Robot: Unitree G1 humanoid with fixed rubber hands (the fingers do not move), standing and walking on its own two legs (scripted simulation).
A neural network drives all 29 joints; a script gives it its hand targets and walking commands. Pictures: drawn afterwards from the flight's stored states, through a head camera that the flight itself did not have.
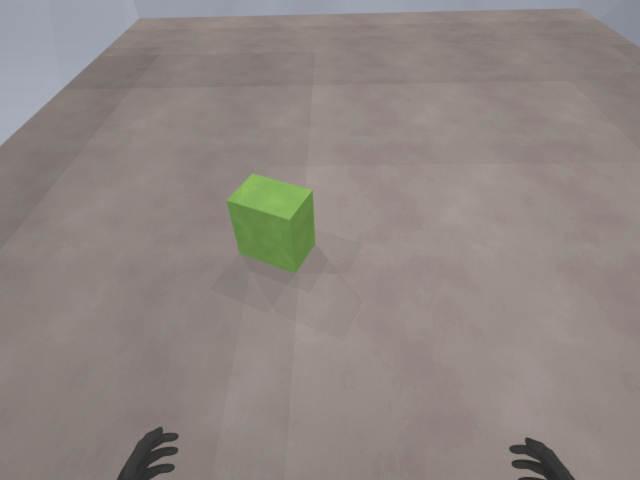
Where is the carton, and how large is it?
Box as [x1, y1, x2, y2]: [226, 174, 314, 272]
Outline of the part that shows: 252,174 226,200 239,251 242,254 295,272 314,244 312,190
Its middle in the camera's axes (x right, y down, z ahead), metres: -0.18 -0.07 +1.59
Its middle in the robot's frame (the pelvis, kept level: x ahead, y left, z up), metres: +1.21 +0.23 -0.60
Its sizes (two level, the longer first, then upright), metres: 0.272 0.186 0.297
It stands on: the floor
